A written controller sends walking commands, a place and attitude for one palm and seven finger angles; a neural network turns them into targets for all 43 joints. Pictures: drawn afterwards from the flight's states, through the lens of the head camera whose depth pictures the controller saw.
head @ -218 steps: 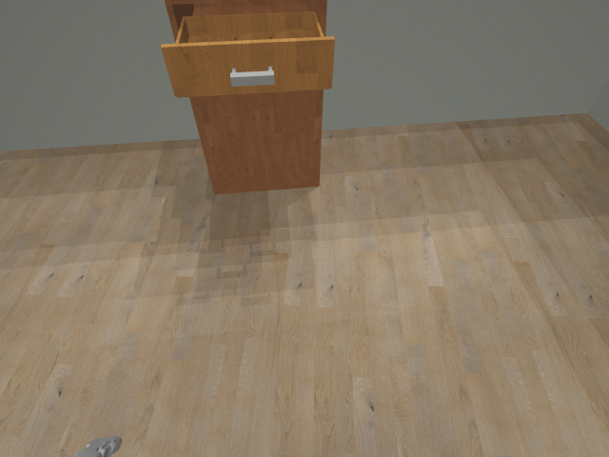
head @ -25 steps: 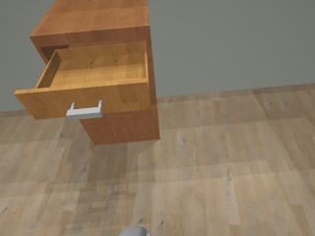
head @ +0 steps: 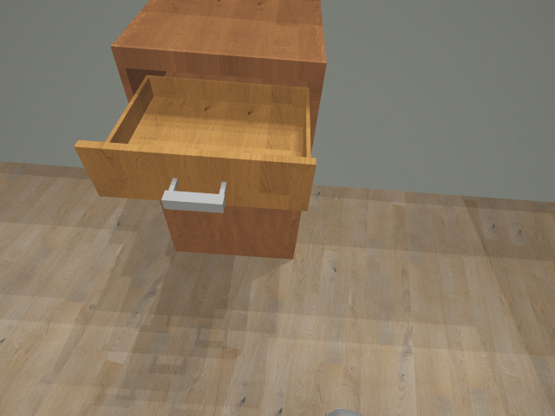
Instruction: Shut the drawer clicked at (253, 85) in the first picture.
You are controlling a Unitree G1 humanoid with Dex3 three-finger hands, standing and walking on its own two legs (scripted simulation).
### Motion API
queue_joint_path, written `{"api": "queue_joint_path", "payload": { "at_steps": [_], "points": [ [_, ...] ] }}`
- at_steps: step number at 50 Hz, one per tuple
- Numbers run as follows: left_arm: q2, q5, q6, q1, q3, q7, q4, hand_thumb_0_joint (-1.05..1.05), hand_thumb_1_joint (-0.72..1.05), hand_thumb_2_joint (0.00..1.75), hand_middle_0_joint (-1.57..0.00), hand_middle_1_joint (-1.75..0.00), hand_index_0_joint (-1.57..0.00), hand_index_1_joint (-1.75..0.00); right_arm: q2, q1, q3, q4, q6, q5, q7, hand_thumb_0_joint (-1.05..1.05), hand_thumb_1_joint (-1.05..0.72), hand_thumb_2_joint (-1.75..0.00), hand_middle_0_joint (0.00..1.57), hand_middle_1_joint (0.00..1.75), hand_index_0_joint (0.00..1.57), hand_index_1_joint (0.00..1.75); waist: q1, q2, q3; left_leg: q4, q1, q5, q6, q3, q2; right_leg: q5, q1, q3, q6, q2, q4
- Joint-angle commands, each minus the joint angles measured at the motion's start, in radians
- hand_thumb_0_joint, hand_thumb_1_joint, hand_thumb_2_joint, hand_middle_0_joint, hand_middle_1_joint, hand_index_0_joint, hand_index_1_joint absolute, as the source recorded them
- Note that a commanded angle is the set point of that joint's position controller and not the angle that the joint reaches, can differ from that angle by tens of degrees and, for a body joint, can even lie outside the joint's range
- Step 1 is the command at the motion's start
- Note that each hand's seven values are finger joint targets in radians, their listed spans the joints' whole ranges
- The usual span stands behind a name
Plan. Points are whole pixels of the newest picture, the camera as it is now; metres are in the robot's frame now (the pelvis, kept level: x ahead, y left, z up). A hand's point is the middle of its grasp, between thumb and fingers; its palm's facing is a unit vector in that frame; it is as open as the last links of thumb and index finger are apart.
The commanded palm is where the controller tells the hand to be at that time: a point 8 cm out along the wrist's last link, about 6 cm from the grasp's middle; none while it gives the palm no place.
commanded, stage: take the last steps up to it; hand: left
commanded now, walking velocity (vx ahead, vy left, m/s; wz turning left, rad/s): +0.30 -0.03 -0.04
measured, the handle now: (196, 193) +0.51 +0.20 -0.03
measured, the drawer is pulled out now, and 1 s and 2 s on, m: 0.30 0.30 0.30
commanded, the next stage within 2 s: come to a stop and stand still in 0.50 s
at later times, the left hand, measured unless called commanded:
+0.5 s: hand (202, 381) +0.20 +0.14 -0.17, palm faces +0.03 -0.98 -0.22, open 7.1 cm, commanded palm none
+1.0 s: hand (190, 381) +0.20 +0.16 -0.18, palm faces +0.02 -0.98 -0.21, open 7.3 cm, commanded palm none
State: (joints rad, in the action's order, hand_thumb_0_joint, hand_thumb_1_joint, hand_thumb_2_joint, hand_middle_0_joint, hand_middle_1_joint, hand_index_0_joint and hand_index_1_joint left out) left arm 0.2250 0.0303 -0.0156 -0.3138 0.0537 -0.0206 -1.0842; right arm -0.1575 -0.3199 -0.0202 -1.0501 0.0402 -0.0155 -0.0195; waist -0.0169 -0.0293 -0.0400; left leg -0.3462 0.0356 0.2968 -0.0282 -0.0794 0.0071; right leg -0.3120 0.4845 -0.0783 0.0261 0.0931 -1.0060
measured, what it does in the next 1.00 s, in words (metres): walks ahead: right foot, then left foot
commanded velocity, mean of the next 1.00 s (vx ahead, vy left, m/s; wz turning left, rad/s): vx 0.06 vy -0.03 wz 0.01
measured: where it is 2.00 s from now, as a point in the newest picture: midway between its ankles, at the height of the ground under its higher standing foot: outside the picture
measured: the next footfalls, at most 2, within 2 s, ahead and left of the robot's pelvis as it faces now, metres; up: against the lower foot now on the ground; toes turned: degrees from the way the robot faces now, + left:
right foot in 0.24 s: +0.21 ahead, -0.14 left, +0.00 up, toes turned -9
left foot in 0.66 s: +0.29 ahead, +0.09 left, +0.00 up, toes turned +8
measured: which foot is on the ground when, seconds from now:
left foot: down 0.00-0.24, up 0.26-0.64, down 0.66-1.00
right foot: up 0.00-0.22, down 0.24-0.66, up 0.68-1.00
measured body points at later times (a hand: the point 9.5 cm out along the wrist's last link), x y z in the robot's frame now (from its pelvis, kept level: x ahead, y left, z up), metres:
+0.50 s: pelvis +0.14 -0.04 +0.00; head +0.15 -0.05 +0.45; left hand +0.20 +0.19 -0.15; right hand +0.17 -0.27 -0.16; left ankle +0.18 +0.09 -0.70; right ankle +0.17 -0.14 -0.74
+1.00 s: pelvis +0.19 -0.03 +0.00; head +0.23 -0.01 +0.44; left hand +0.20 +0.21 -0.17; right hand +0.26 -0.26 -0.15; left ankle +0.25 +0.09 -0.74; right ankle +0.16 -0.16 -0.69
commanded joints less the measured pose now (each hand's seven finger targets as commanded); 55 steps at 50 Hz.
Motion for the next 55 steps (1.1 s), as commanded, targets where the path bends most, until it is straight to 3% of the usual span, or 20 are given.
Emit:
{"api": "queue_joint_path", "payload": {
  "at_steps": [1,7,10,11,12,13,15,19,26,30,31,33,34,37,40,42,45,51,53,55],
  "points": [
    [0.019,-0.009,0.026,0.114,0.000,-0.001,0.093,0.00,0.90,0.90,-0.20,-0.30,-0.20,-0.30,-0.142,-0.100,-0.034,-0.011,0.027,-0.001,-0.012,0.00,-0.90,-0.90,0.20,0.30,0.20,0.30,0.028,0.126,-0.076,0.163,-0.044,-0.364,-0.150,0.145,0.252,0.052,0.154,0.007,0.009,0.023,0.074],
    [0.009,-0.014,0.041,0.219,0.002,-0.003,0.130,0.00,0.90,0.90,-0.20,-0.30,-0.20,-0.30,-0.146,-0.145,-0.038,-0.063,0.023,-0.016,-0.011,0.00,-0.90,-0.90,0.20,0.30,0.20,0.30,0.049,0.162,-0.099,0.089,-0.004,-0.441,-0.128,0.122,0.274,0.040,-0.009,-0.037,-0.032,-0.017,0.342],
    [0.056,-0.007,0.059,-0.024,0.023,0.003,0.048,0.00,0.90,0.90,-0.20,-0.30,-0.20,-0.30,-0.144,-0.127,-0.036,-0.073,0.022,-0.003,-0.009,0.00,-0.90,-0.90,0.20,0.30,0.20,0.30,-0.068,0.070,0.013,-0.210,0.119,-0.513,-0.069,0.045,0.190,0.146,-0.408,-0.052,-0.064,-0.067,0.489],
    [0.138,-0.001,0.074,-0.167,0.045,0.014,0.009,0.00,0.90,0.90,-0.20,-0.30,-0.20,-0.30,-0.107,-0.139,-0.032,-0.060,0.027,0.008,0.000,0.00,-0.90,-0.90,0.20,0.30,0.20,0.30,-0.121,-0.081,0.116,-0.478,0.305,-0.297,-0.024,-0.021,0.113,0.133,-0.639,0.167,-0.128,0.118,0.535],
    [0.231,-0.011,0.076,-0.250,0.062,0.025,-0.003,0.00,0.90,0.90,-0.20,-0.30,-0.20,-0.30,-0.064,-0.166,-0.027,-0.027,0.024,0.014,0.002,0.00,-0.90,-0.90,0.20,0.30,0.20,0.30,-0.112,-0.246,0.207,-0.805,0.483,0.262,0.010,-0.029,-0.005,0.257,-0.736,0.548,-0.236,0.379,0.687],
    [0.222,-0.025,0.073,-0.201,0.062,0.029,0.003,0.00,0.90,0.90,-0.20,-0.30,-0.20,-0.30,-0.088,-0.113,-0.034,-0.023,0.017,0.016,-0.001,0.00,-0.90,-0.90,0.20,0.30,0.20,0.30,-0.110,-0.158,0.194,-0.922,0.489,0.268,-0.004,0.081,0.041,0.130,-0.625,0.562,-0.268,0.379,0.743],
    [0.125,-0.022,0.070,-0.027,0.035,0.037,0.047,0.00,0.90,0.90,-0.20,-0.30,-0.20,-0.30,-0.069,-0.030,-0.039,-0.011,0.006,0.002,0.008,0.00,-0.90,-0.90,0.20,0.30,0.20,0.30,-0.049,-0.043,0.010,-0.945,0.522,0.114,0.000,0.100,0.114,0.006,-0.365,0.405,-0.232,0.311,0.789],
    [0.041,-0.010,0.082,0.060,0.008,0.043,0.061,0.00,0.90,0.90,-0.20,-0.30,-0.20,-0.30,-0.010,-0.110,-0.030,-0.040,-0.027,-0.009,0.014,0.00,-0.90,-0.90,0.20,0.30,0.20,0.30,0.045,-0.075,-0.011,-0.727,0.389,0.035,0.044,0.044,0.128,0.193,-0.178,0.125,-0.178,0.203,0.820],
    [0.074,-0.008,0.075,0.003,0.017,0.035,0.038,0.00,0.90,0.90,-0.20,-0.30,-0.20,-0.30,-0.017,0.037,-0.029,0.017,-0.018,-0.006,0.030,0.00,-0.90,-0.90,0.20,0.30,0.20,0.30,-0.002,-0.104,-0.026,-0.388,0.348,-0.013,0.058,-0.015,0.092,0.102,-0.242,0.117,-0.185,0.183,0.824],
    [0.077,-0.013,0.062,0.014,0.017,0.037,0.023,0.00,0.90,0.90,-0.20,-0.30,-0.20,-0.30,-0.041,0.015,-0.025,0.009,-0.001,-0.005,0.024,0.00,-0.90,-0.90,0.20,0.30,0.20,0.30,0.031,-0.075,-0.029,-0.159,0.156,-0.100,0.060,-0.044,0.062,0.065,-0.199,0.081,-0.141,0.142,0.724],
    [0.041,-0.016,0.055,0.002,0.007,0.038,0.020,0.00,0.90,0.90,-0.20,-0.30,-0.20,-0.30,-0.057,-0.010,-0.022,-0.008,0.006,-0.004,0.018,0.00,-0.90,-0.90,0.20,0.30,0.20,0.30,0.037,-0.005,-0.012,-0.086,0.058,-0.168,0.059,-0.008,0.081,0.088,-0.162,0.057,-0.108,0.095,0.640],
    [-0.038,-0.023,0.042,-0.059,-0.017,0.044,0.019,0.00,0.90,0.90,-0.20,-0.30,-0.20,-0.30,-0.169,-0.055,-0.029,-0.009,0.006,-0.008,-0.001,0.00,-0.90,-0.90,0.20,0.30,0.20,0.30,0.025,0.270,0.033,0.008,0.030,-0.518,-0.057,0.242,0.342,-0.102,-0.138,-0.040,-0.015,-0.028,0.437],
    [-0.027,-0.023,0.030,-0.049,-0.021,0.053,0.000,0.00,0.90,0.90,-0.20,-0.30,-0.20,-0.30,-0.149,-0.011,-0.019,-0.015,-0.001,-0.008,-0.012,0.00,-0.90,-0.90,0.20,0.30,0.20,0.30,0.025,0.276,0.041,0.070,0.090,-0.550,-0.091,0.268,0.356,-0.213,-0.189,-0.012,-0.001,-0.035,0.353],
    [-0.014,-0.020,0.011,-0.076,-0.024,0.055,-0.037,0.00,0.90,0.90,-0.20,-0.30,-0.20,-0.30,-0.126,0.075,-0.011,-0.012,-0.007,0.002,-0.035,0.00,-0.90,-0.90,0.20,0.30,0.20,0.30,-0.001,0.190,0.015,0.039,0.075,-0.785,-0.117,0.193,0.335,-0.184,-0.175,0.052,-0.001,-0.004,0.260],
    [0.009,-0.013,-0.013,-0.064,-0.007,0.058,-0.019,0.00,0.90,0.90,-0.20,-0.30,-0.20,-0.30,-0.160,0.070,-0.038,-0.006,-0.025,0.004,-0.043,0.00,-0.90,-0.90,0.20,0.30,0.20,0.30,0.017,0.137,0.072,0.010,0.024,-0.878,-0.140,0.157,0.347,-0.164,-0.127,0.067,0.009,-0.019,0.131],
    [0.015,-0.011,-0.025,-0.049,0.004,0.057,0.003,0.00,0.90,0.90,-0.20,-0.30,-0.20,-0.30,-0.164,0.074,-0.047,0.006,-0.032,0.007,-0.046,0.00,-0.90,-0.90,0.20,0.30,0.20,0.30,0.019,0.099,0.072,0.007,0.044,-0.845,-0.153,0.139,0.357,-0.152,-0.090,0.085,0.010,-0.029,0.034],
    [0.005,-0.010,-0.039,-0.044,0.016,0.056,0.033,0.00,0.90,0.90,-0.20,-0.30,-0.20,-0.30,-0.164,0.103,-0.055,0.028,-0.040,0.001,-0.041,0.00,-0.90,-0.90,0.20,0.30,0.20,0.30,0.013,0.151,0.093,0.017,0.067,-0.687,-0.151,0.107,0.338,-0.133,-0.054,0.093,0.017,-0.037,-0.025],
    [-0.028,-0.012,-0.017,-0.038,0.000,0.054,0.054,0.00,0.90,0.90,-0.20,-0.30,-0.20,-0.30,-0.159,0.132,-0.065,0.033,-0.050,-0.007,-0.016,0.00,-0.90,-0.90,0.20,0.30,0.20,0.30,0.009,0.235,0.086,0.038,0.162,-0.246,-0.112,0.122,0.281,-0.098,-0.216,0.022,-0.003,-0.044,0.342],
    [-0.007,-0.007,0.004,-0.100,-0.005,0.059,0.023,0.00,0.90,0.90,-0.20,-0.30,-0.20,-0.30,-0.121,0.121,-0.057,0.024,-0.051,0.004,-0.005,0.00,-0.90,-0.90,0.20,0.30,0.20,0.30,-0.023,0.114,0.084,-0.055,0.241,-0.064,-0.038,0.070,0.186,0.093,-0.359,0.019,0.001,-0.040,0.615],
    [0.127,-0.002,0.022,-0.009,0.003,0.062,0.053,0.00,0.90,0.90,-0.20,-0.30,-0.20,-0.30,-0.033,0.112,-0.037,0.051,-0.062,0.015,0.012,0.00,-0.90,-0.90,0.20,0.30,0.20,0.30,0.011,-0.173,-0.007,-0.205,0.314,0.132,0.058,-0.008,0.047,-0.003,-0.223,0.334,-0.102,0.235,0.819]
  ]
}}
